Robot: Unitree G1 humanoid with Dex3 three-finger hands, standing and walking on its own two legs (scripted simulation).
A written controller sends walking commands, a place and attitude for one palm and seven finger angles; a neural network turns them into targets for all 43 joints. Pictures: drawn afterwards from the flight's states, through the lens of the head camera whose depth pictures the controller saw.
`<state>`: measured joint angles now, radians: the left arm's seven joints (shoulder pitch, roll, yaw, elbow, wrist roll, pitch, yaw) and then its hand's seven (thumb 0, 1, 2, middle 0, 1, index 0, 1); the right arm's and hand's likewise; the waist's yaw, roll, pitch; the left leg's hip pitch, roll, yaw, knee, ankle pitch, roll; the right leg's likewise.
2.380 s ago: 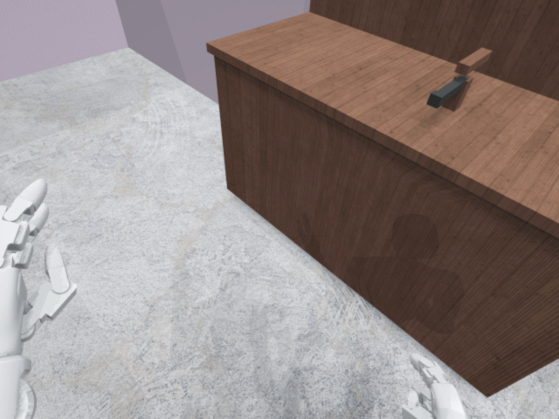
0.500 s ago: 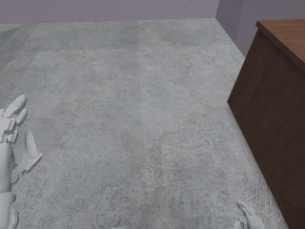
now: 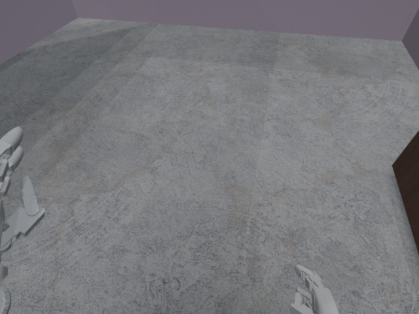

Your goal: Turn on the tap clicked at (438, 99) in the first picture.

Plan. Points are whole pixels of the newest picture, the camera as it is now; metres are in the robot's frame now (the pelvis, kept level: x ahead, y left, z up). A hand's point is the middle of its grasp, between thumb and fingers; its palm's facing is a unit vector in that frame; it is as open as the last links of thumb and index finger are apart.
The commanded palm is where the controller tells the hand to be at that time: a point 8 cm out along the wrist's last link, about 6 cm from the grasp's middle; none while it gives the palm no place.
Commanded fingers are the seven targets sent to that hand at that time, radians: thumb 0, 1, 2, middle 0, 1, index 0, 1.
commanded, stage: walk around to get in front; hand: left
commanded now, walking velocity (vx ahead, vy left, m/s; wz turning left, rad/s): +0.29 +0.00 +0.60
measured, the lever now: out of the picture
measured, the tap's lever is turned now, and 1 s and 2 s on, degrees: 0 0 0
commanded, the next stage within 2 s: none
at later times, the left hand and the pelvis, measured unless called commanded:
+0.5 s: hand out of the picture +0.17 +0.35 +0.17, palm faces +0.65 -0.67 -0.36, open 7.4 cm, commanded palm +0.09 +0.36 +0.19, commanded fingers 0.00 0.90 0.90 -0.20 -0.30 -0.20 -0.30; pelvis +0.02 +0.05 -0.01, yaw +16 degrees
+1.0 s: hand out of the picture +0.24 +0.37 +0.16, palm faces +0.69 -0.61 -0.39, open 7.4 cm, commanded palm +0.17 +0.39 +0.19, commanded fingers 0.00 0.90 0.90 -0.20 -0.30 -0.20 -0.30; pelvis +0.14 +0.07 +0.01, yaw +25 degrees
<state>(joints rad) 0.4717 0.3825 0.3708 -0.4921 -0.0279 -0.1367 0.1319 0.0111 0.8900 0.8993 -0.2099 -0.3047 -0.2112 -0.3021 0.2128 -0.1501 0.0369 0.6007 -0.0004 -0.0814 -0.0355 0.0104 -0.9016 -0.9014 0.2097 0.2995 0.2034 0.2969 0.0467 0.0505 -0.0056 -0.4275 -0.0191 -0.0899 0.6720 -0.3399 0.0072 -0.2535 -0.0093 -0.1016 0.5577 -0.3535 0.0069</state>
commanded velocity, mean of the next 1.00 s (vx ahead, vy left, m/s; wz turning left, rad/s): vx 0.36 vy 0.00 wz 0.31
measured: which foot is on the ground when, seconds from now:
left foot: up 0.00-0.40, down 0.42-0.78, up 0.80-1.00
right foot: down 0.00-0.42, up 0.44-0.76, down 0.78-1.00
